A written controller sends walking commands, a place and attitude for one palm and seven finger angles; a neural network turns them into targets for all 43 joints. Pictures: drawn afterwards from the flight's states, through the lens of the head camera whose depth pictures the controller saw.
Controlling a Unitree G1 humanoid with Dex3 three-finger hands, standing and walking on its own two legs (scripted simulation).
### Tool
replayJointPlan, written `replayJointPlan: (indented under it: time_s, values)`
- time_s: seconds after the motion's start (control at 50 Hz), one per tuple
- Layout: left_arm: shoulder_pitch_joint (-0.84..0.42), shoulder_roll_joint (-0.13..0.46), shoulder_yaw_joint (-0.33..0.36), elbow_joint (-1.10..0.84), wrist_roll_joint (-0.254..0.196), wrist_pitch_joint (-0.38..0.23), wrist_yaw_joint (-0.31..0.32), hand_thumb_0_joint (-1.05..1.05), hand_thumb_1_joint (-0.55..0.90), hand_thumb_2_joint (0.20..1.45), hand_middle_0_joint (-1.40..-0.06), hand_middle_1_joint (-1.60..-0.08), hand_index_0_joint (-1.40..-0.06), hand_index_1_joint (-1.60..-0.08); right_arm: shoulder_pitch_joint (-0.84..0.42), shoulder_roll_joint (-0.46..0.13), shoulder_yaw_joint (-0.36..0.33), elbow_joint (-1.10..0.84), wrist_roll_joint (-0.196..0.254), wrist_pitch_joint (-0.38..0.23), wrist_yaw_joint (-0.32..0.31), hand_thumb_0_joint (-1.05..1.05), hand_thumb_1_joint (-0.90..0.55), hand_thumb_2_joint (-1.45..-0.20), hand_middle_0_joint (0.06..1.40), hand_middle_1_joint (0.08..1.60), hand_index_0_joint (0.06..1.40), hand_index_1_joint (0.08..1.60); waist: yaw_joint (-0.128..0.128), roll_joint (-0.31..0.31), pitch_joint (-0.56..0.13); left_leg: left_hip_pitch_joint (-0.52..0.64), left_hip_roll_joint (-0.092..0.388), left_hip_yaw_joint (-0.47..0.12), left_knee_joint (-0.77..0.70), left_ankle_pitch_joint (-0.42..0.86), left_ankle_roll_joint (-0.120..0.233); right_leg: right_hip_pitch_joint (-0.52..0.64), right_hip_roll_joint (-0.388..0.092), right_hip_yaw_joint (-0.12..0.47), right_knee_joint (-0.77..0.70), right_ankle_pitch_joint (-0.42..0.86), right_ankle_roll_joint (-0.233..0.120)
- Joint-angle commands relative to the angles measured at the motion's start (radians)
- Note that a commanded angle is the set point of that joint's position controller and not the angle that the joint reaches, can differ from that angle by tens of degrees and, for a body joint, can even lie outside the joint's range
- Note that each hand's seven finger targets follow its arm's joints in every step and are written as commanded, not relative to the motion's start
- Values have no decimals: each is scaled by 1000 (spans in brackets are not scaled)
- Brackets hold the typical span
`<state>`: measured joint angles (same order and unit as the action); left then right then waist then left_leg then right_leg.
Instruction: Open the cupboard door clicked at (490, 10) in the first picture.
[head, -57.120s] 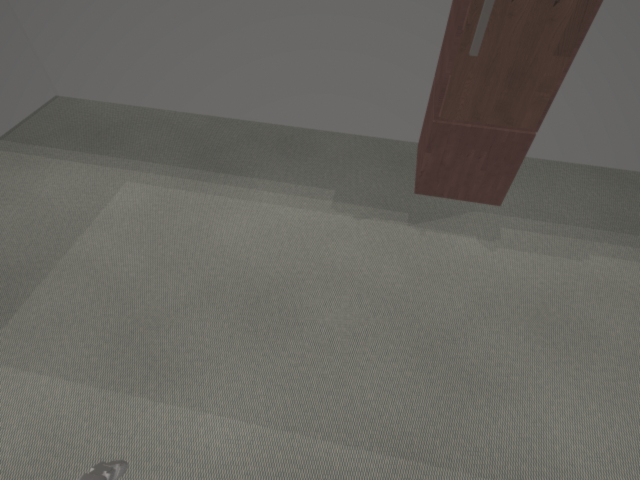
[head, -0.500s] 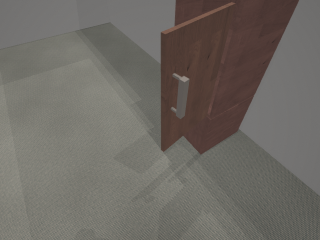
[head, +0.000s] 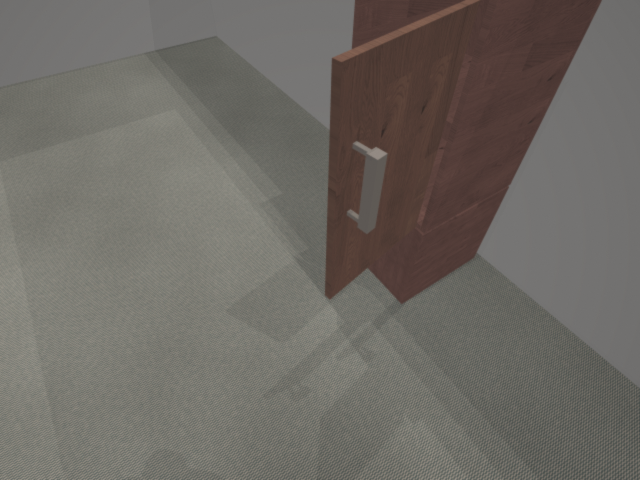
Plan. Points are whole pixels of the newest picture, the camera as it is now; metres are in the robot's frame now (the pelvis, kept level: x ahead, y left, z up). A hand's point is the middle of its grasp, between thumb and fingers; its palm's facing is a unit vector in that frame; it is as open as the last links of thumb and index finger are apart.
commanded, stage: look to check the result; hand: left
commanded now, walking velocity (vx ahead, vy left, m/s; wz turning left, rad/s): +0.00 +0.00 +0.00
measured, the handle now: (362, 188) +0.59 -0.04 +0.01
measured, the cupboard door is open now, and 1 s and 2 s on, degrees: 100 100 100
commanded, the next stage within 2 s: stand and wait in 0.40 s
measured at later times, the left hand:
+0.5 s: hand out of the picture +0.01 +0.17 -0.18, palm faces +0.02 -0.98 -0.19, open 7.3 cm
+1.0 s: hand out of the picture +0.03 +0.18 -0.17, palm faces +0.01 -0.98 -0.20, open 7.3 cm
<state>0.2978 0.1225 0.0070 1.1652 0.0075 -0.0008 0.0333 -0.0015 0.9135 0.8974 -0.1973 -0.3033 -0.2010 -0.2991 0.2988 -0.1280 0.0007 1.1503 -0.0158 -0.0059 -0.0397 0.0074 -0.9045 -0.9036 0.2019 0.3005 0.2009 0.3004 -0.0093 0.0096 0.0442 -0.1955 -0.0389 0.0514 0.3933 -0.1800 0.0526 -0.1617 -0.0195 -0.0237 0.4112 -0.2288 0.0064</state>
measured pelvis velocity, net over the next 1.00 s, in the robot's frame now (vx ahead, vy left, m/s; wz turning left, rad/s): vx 0.02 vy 0.00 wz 0.00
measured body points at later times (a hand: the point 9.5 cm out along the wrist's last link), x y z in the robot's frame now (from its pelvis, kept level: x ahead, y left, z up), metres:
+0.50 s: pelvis +0.01 +0.00 +0.00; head +0.02 +0.00 +0.45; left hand +0.01 +0.23 -0.16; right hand +0.01 -0.22 -0.16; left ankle +0.02 +0.08 -0.74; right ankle +0.00 -0.12 -0.74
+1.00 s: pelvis +0.02 +0.00 +0.00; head +0.04 -0.01 +0.45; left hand +0.03 +0.23 -0.16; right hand +0.03 -0.23 -0.16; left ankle +0.02 +0.08 -0.74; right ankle +0.00 -0.12 -0.74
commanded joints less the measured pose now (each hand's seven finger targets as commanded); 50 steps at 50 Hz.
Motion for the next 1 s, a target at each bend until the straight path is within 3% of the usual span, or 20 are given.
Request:
replayJointPlan:
  time_s: [0.0,0.16,0.44,0.64,0.98]
  values:
    - [65,94,13,-19,3,-14,6,0,900,900,-200,-300,-200,-300,68,-95,-16,-14,-3,-6,-3,0,-900,-900,200,300,200,300,-2,-6,33,7,134,-134,-103,-8,-7,-47,-76,69,-79,24,-42]
    - [56,112,15,-18,4,-17,6,0,900,900,-200,-300,-200,-300,52,-111,-17,-16,0,-9,-3,0,-900,-900,200,300,200,300,0,-21,22,26,137,-131,-92,54,-5,-32,-78,70,-82,56,-40]
    - [18,130,14,-25,3,-16,2,0,900,900,-200,-300,-200,-300,23,-126,-17,-12,-3,-10,0,0,-900,-900,200,300,200,300,-1,-16,41,21,135,-129,-106,51,-10,-30,-82,74,-90,59,-37]
    - [4,143,15,-29,1,-18,1,0,900,900,-200,-300,-200,-300,11,-136,-15,-10,-2,-14,-1,0,-900,-900,200,300,200,300,1,-10,2,49,138,-128,-96,114,-10,-3,-86,74,-89,94,-38]
    - [-15,164,15,-29,1,-23,0,0,900,900,-200,-300,-200,-300,-23,-161,-19,-9,-1,-14,0,0,-900,-900,200,300,200,300,-1,-17,3,69,139,-123,-90,147,-12,9,-93,76,-107,122,-40]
